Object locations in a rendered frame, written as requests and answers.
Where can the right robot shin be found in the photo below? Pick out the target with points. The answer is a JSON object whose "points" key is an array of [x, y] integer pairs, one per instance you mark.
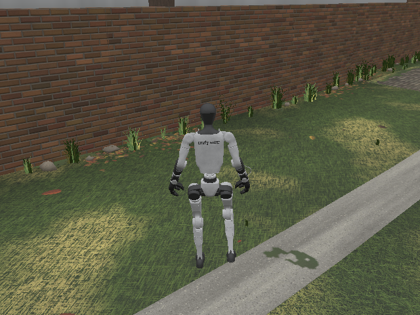
{"points": [[229, 230]]}

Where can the robot right hand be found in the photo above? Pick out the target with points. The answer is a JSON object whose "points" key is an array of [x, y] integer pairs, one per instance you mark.
{"points": [[242, 184]]}

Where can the robot shin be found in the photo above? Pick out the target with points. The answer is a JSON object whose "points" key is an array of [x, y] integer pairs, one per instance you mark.
{"points": [[229, 230], [198, 238]]}

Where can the robot left hand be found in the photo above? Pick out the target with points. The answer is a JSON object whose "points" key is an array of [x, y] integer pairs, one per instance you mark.
{"points": [[177, 186]]}

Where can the left robot upper arm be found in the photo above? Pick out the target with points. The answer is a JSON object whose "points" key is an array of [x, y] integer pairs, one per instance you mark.
{"points": [[184, 149]]}

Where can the left robot shin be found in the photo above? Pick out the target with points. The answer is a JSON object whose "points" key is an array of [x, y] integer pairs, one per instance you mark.
{"points": [[198, 238]]}

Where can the right robot upper arm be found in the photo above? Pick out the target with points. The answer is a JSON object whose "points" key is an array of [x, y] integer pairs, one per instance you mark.
{"points": [[233, 148]]}

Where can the right robot forearm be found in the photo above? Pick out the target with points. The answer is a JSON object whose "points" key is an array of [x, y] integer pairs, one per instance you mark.
{"points": [[242, 172]]}

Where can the left robot forearm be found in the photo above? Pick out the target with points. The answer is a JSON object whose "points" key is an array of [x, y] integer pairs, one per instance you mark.
{"points": [[176, 173]]}

